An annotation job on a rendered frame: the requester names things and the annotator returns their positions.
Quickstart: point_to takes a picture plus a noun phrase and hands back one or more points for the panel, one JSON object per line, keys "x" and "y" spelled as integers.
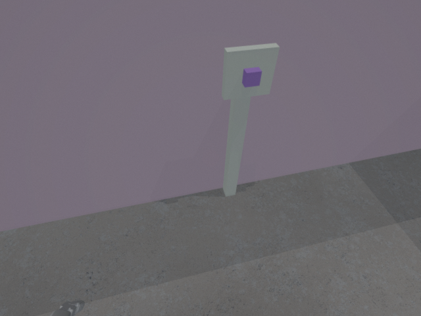
{"x": 236, "y": 59}

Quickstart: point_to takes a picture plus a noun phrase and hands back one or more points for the button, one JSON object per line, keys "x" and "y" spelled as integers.
{"x": 251, "y": 77}

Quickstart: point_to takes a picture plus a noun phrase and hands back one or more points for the left robot hand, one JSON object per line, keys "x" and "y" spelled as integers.
{"x": 69, "y": 308}

